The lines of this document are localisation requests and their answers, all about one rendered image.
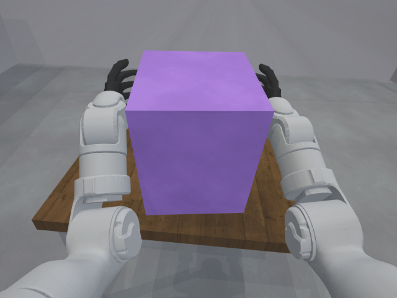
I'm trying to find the left robot forearm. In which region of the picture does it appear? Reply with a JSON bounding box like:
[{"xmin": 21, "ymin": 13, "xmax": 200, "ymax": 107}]
[{"xmin": 66, "ymin": 91, "xmax": 131, "ymax": 252}]

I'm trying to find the right robot forearm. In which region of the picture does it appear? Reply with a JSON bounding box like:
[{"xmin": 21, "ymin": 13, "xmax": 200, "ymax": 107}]
[{"xmin": 267, "ymin": 97, "xmax": 364, "ymax": 247}]

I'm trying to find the carton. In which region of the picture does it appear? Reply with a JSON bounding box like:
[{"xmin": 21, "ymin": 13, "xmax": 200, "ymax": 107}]
[{"xmin": 125, "ymin": 50, "xmax": 274, "ymax": 215}]

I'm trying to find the robot left hand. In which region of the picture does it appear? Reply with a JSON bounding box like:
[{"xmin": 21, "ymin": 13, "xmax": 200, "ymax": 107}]
[{"xmin": 104, "ymin": 59, "xmax": 138, "ymax": 106}]

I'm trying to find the robot right upper arm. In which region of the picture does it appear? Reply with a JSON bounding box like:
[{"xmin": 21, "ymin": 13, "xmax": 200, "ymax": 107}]
[{"xmin": 285, "ymin": 199, "xmax": 397, "ymax": 298}]

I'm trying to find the robot left upper arm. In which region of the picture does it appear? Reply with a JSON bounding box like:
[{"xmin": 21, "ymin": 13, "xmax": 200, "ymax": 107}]
[{"xmin": 0, "ymin": 206, "xmax": 142, "ymax": 298}]

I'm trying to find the table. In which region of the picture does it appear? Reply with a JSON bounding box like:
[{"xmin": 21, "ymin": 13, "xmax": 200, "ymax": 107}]
[{"xmin": 32, "ymin": 128, "xmax": 296, "ymax": 298}]

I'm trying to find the robot right hand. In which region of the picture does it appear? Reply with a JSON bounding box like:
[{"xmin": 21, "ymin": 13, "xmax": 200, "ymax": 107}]
[{"xmin": 256, "ymin": 64, "xmax": 281, "ymax": 99}]

